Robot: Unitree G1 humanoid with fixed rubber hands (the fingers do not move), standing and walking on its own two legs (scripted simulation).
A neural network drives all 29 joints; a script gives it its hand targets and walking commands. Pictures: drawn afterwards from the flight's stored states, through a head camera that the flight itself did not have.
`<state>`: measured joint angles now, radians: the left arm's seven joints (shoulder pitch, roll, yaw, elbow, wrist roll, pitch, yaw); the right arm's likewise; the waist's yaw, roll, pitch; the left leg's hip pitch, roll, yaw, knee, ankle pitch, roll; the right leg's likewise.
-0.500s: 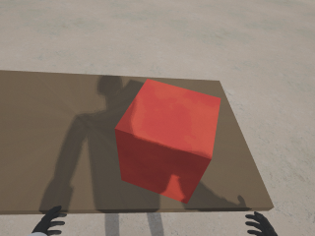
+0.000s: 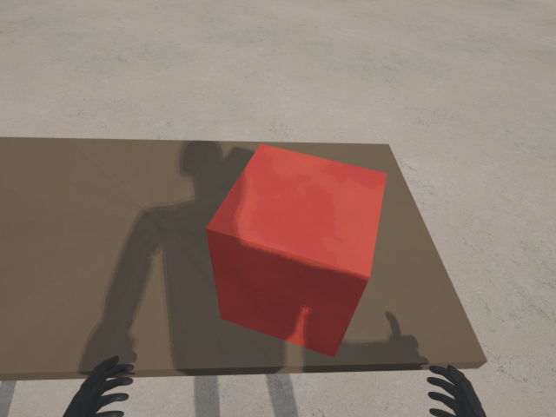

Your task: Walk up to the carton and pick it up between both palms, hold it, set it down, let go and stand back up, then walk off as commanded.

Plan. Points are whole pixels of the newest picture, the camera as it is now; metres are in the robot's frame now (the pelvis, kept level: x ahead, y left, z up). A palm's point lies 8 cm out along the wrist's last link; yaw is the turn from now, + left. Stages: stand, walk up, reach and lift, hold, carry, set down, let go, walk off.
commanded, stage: reach and lift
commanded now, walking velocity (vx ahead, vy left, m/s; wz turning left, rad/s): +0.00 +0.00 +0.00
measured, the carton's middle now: (297, 251) +0.39 -0.02 +0.02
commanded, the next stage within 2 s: none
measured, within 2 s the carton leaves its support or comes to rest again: neither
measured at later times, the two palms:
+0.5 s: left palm (76, 391) +0.17 +0.26 +0.01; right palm (450, 415) +0.15 -0.21 +0.01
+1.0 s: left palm (84, 365) +0.19 +0.24 +0.04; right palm (440, 390) +0.17 -0.19 +0.04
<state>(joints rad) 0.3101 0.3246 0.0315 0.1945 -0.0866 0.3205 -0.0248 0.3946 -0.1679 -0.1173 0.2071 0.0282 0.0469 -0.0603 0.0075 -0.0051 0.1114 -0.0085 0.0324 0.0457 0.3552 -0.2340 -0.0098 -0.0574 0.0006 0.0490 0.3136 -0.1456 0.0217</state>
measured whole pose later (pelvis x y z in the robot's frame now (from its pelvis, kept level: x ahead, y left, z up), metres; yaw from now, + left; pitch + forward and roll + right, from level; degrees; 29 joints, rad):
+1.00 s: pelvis +0.02 +0.01 +0.00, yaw +1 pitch -7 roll -2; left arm 0.42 0.41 -0.03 -0.15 -0.27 0.06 -0.10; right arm 0.56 -0.04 0.00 -0.25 0.15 0.04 -0.22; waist 0.01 0.01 0.09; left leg 0.00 0.03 0.02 0.40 -0.29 0.00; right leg 0.00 0.00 0.03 0.28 -0.16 0.03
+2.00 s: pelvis +0.01 +0.02 +0.00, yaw +0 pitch -3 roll -1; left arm -0.34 0.40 0.07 0.05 -0.25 0.58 -0.11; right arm -0.12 -0.22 -0.12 -0.10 0.31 0.46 -0.24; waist -0.09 0.00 0.03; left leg -0.07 0.02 0.05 0.36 -0.24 0.01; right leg -0.09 -0.01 0.05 0.25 -0.12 0.04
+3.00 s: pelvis +0.01 +0.00 +0.00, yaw +1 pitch +2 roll -1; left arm -1.07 0.44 -0.03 0.91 -0.23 0.44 -0.10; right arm -0.82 -0.23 -0.08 0.67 0.33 0.35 -0.23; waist -0.20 -0.03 -0.04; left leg -0.18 0.03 0.02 0.35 -0.21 -0.01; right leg -0.19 0.00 0.02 0.25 -0.10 0.03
